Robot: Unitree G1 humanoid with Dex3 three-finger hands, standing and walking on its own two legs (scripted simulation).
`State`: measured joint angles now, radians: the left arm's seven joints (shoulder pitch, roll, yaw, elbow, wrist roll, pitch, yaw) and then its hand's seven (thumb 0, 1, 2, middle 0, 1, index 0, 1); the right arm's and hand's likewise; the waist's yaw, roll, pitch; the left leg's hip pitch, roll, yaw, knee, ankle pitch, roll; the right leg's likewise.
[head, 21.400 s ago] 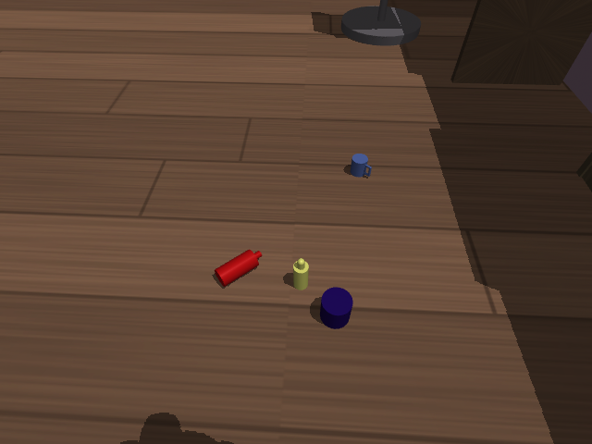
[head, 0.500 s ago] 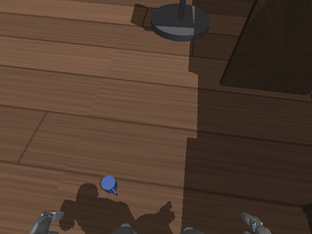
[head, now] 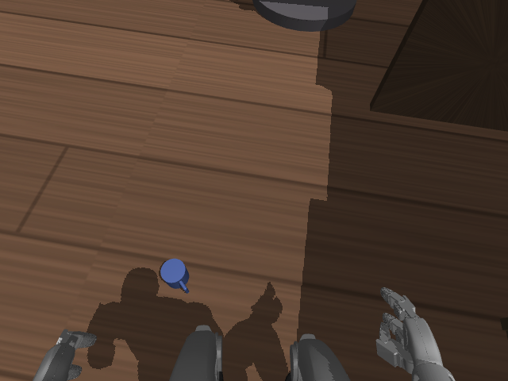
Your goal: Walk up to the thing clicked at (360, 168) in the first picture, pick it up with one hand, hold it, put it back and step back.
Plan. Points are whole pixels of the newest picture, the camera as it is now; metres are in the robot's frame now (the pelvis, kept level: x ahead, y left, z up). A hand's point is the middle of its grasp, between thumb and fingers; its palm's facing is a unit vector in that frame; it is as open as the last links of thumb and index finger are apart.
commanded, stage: rise first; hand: left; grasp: from above
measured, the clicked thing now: (178, 277) +0.41 +0.25 -0.62
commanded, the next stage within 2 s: approach in 1.84 s
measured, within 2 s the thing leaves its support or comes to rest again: neither
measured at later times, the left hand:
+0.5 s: hand (120, 319) +0.25 +0.31 -0.33, palm faces -0.45 -0.42 -0.79, open 14.0 cm
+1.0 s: hand (134, 296) +0.32 +0.32 -0.43, palm faces -0.47 -0.12 -0.88, open 14.1 cm
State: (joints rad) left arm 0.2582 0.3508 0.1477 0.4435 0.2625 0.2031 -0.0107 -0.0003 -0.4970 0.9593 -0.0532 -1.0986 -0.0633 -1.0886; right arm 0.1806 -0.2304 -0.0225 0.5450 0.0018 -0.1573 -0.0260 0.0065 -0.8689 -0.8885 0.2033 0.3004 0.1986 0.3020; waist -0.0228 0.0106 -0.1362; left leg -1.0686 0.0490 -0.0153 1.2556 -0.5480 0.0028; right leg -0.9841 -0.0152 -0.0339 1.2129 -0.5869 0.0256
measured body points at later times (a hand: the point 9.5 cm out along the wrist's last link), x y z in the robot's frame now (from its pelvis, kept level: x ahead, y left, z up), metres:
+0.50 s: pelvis -0.06 -0.01 -0.19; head +0.14 +0.01 +0.21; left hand +0.27 +0.33 -0.28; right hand +0.11 -0.28 -0.32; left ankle +0.02 +0.11 -0.63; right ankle -0.01 -0.14 -0.63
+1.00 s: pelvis -0.09 +0.00 -0.29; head +0.12 +0.04 +0.10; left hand +0.34 +0.32 -0.38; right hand -0.02 -0.29 -0.41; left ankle +0.02 +0.11 -0.63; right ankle -0.01 -0.14 -0.63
